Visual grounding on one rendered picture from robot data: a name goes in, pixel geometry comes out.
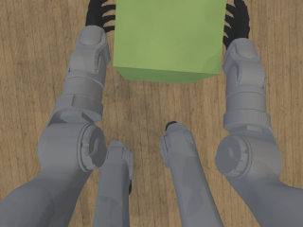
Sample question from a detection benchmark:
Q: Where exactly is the left robot foot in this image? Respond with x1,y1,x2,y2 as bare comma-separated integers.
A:
129,180,132,195

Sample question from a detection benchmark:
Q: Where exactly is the left robot forearm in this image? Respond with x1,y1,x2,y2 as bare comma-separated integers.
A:
37,25,111,160

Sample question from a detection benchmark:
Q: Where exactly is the robot left hand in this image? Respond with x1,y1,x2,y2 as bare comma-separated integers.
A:
85,0,116,33

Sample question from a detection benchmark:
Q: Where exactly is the left robot thigh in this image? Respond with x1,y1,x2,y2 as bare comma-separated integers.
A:
92,147,134,227

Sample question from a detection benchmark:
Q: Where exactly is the robot right upper arm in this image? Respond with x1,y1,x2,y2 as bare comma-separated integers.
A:
214,133,303,227

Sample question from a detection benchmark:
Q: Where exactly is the robot left upper arm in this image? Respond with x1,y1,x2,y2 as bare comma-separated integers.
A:
0,122,107,227

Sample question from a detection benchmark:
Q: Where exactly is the carton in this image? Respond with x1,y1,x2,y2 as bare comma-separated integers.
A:
113,0,227,84

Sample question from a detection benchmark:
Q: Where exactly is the robot right hand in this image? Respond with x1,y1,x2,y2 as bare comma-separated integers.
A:
223,0,250,50

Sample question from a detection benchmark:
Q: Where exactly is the right robot forearm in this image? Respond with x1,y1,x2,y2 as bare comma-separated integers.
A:
222,38,279,149

